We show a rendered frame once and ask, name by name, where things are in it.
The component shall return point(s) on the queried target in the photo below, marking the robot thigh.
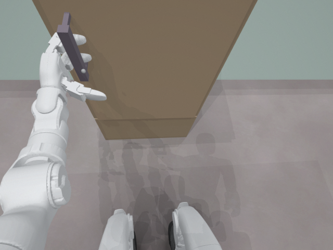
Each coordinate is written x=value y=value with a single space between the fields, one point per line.
x=196 y=233
x=118 y=232

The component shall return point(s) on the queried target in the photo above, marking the robot left thigh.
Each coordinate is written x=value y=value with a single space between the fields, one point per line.
x=118 y=232

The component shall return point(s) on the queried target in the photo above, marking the robot left hand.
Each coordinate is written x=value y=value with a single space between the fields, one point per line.
x=53 y=68

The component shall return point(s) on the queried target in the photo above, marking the robot left upper arm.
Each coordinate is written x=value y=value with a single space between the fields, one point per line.
x=31 y=196

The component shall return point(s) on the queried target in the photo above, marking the cupboard door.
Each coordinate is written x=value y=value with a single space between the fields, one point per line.
x=151 y=58

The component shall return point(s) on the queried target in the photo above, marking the handle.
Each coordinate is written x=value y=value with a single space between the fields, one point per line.
x=65 y=34

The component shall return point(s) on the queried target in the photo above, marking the robot right thigh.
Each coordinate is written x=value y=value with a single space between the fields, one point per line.
x=196 y=233

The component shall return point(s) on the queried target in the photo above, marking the left robot forearm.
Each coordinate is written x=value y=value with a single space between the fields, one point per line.
x=49 y=136

